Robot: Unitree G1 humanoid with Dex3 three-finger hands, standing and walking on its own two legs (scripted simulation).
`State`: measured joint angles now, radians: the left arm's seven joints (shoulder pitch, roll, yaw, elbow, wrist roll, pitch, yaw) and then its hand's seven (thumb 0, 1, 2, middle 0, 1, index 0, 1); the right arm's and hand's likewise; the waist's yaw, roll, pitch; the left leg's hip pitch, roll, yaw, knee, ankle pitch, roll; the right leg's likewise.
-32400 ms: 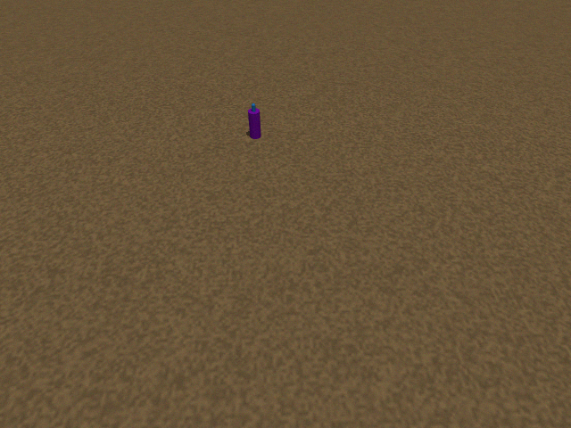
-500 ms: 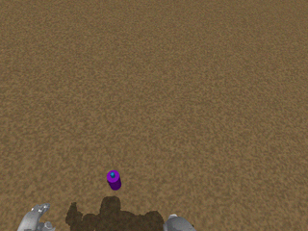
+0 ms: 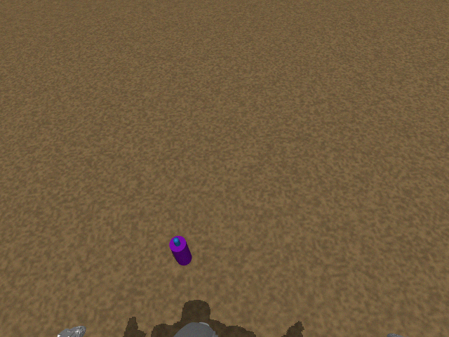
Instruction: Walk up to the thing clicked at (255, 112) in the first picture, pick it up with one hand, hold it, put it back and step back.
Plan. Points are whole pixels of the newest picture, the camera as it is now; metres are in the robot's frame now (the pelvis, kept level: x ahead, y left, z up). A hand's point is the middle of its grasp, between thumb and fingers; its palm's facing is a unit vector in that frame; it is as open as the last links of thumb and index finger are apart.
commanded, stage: step back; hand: left
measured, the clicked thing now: (180, 249) +0.52 +0.24 -0.66
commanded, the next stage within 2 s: none
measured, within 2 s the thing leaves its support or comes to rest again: neither
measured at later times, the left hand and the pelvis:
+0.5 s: hand out of the picture -0.07 +0.28 -0.16, palm faces +0.01 -0.93 -0.38, open 7.4 cm; pelvis -0.14 +0.00 +0.00, yaw +0 degrees
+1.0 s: hand out of the picture -0.19 +0.24 -0.14, palm faces +0.07 -0.91 -0.41, open 7.4 cm; pelvis -0.32 -0.04 -0.02, yaw +5 degrees
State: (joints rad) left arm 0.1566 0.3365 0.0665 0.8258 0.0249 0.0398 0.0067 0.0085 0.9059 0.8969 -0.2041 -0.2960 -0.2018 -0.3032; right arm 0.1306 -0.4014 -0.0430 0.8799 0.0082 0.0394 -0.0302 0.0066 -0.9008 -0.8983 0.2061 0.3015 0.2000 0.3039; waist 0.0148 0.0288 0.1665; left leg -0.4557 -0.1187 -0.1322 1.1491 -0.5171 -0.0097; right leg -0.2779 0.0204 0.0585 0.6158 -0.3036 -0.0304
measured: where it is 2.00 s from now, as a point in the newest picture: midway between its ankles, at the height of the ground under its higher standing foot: outside the picture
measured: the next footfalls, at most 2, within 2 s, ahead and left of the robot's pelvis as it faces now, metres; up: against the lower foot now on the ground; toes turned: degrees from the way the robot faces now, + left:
left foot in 0.20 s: -0.04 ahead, +0.12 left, +0.00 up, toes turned +1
right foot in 0.62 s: -0.19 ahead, -0.15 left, +0.00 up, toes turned +1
